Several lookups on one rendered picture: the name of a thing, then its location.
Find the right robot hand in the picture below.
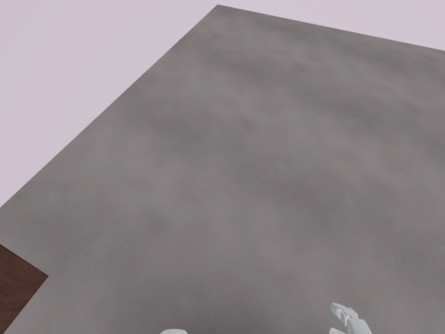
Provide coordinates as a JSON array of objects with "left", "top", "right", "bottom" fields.
[{"left": 329, "top": 303, "right": 372, "bottom": 334}]

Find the cabinet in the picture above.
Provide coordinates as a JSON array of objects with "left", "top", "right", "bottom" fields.
[{"left": 0, "top": 244, "right": 48, "bottom": 334}]

